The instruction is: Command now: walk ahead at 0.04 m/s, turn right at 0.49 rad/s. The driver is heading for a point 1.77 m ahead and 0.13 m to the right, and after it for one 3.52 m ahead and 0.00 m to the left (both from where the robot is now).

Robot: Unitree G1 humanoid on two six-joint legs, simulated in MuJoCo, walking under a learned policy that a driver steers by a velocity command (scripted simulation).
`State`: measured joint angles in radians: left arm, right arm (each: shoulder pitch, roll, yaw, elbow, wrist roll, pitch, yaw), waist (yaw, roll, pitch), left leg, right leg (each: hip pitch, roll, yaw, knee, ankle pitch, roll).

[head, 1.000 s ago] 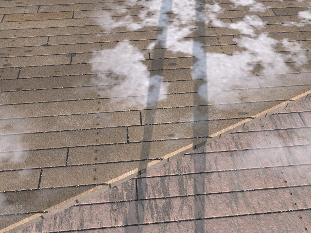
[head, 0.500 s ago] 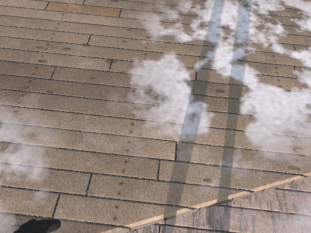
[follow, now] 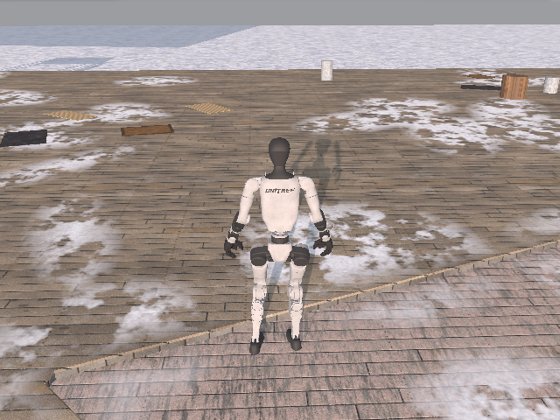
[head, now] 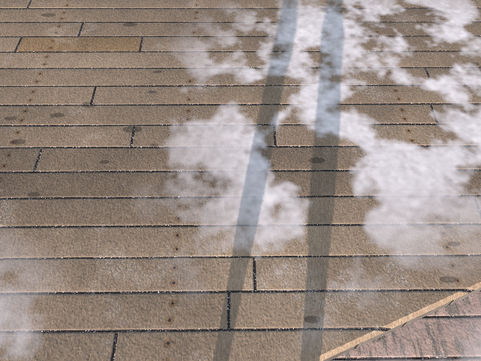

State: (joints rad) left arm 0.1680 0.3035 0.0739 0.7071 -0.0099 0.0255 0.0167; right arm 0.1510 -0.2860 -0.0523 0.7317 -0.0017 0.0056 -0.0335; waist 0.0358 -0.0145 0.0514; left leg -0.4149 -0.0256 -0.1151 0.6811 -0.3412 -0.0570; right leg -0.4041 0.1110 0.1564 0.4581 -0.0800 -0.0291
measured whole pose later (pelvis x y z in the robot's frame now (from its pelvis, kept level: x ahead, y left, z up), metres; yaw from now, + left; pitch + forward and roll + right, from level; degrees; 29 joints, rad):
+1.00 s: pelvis +0.00 +0.01 +0.00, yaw -7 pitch +0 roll -1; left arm 0.08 0.32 0.08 0.78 0.00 0.05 0.04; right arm 0.19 -0.31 -0.07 0.74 0.01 0.04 0.00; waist -0.01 -0.04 0.06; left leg -0.25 0.01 0.05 0.58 -0.33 0.04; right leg -0.28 -0.07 -0.15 0.64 -0.38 0.02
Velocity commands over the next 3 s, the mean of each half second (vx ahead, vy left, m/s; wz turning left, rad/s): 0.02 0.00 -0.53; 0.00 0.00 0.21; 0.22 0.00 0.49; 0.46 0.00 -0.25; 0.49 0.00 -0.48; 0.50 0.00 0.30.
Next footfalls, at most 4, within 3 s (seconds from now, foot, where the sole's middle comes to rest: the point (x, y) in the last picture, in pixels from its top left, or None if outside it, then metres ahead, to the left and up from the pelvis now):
0.04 left None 0.08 0.14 -0.77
0.48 right None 0.01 -0.12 -0.77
0.96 left None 0.03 0.10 -0.77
1.48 right None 0.18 -0.11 -0.77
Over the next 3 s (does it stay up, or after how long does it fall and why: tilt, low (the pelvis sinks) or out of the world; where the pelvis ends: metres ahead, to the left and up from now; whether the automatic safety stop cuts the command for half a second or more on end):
stays up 0.88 -0.09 0.04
